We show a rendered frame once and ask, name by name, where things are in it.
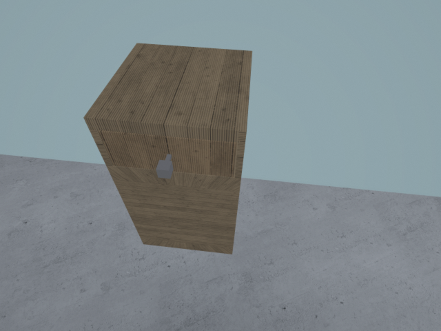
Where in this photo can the handle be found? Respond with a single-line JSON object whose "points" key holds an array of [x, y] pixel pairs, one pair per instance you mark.
{"points": [[164, 168]]}

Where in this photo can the drawer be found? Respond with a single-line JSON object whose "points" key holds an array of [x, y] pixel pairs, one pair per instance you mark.
{"points": [[197, 156]]}

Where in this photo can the cabinet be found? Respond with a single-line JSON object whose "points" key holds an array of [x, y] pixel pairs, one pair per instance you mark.
{"points": [[178, 91]]}

